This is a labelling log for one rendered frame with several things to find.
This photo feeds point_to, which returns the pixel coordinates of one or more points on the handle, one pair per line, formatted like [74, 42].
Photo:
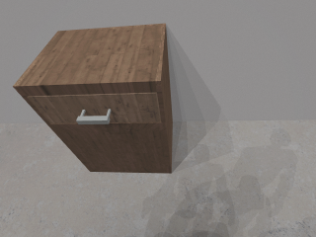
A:
[94, 119]

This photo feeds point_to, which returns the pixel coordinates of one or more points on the cabinet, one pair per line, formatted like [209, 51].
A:
[112, 60]

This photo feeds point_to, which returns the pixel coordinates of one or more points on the drawer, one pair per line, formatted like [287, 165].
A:
[125, 107]

